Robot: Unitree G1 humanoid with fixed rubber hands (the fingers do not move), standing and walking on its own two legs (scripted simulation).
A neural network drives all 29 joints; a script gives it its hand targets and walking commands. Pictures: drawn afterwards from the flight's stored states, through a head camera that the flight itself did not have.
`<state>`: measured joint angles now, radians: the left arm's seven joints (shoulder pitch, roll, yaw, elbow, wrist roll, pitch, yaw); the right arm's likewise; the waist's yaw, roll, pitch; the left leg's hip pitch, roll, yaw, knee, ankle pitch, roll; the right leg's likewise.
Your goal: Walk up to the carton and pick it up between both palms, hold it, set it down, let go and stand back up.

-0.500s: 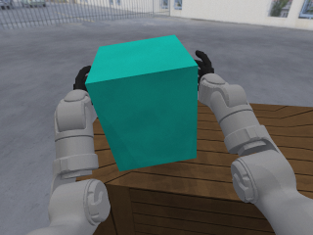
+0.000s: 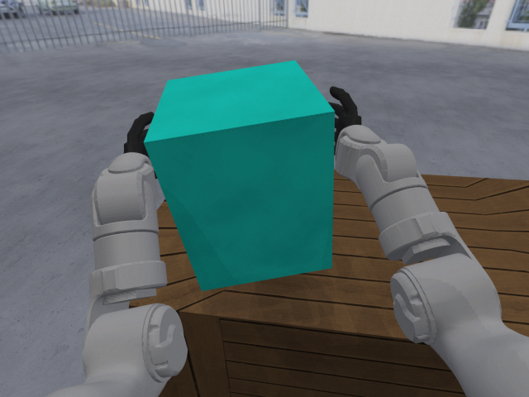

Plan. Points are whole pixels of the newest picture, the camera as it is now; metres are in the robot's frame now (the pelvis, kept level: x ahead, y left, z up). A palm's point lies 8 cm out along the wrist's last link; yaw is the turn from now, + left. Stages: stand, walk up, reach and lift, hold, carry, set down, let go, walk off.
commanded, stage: hold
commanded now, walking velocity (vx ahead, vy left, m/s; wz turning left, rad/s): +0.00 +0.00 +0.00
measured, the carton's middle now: (249, 173) +0.38 +0.00 +0.24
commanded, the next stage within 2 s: set down in 0.10 s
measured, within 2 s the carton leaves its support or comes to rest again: neither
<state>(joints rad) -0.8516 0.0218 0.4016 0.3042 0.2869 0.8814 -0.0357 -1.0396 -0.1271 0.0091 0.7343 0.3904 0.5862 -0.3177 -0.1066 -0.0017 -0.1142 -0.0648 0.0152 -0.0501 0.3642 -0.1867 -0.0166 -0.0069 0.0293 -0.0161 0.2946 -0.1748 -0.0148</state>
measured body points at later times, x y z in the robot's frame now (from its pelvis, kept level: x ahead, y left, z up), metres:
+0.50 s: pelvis +0.00 +0.00 +0.00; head -0.08 +0.03 +0.44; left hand +0.40 +0.16 +0.29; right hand +0.39 -0.13 +0.29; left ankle +0.02 +0.13 -0.75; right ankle +0.00 -0.11 -0.75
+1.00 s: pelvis +0.00 +0.01 +0.00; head -0.03 +0.06 +0.45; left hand +0.42 +0.15 +0.22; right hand +0.40 -0.14 +0.22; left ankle +0.02 +0.13 -0.75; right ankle +0.00 -0.11 -0.75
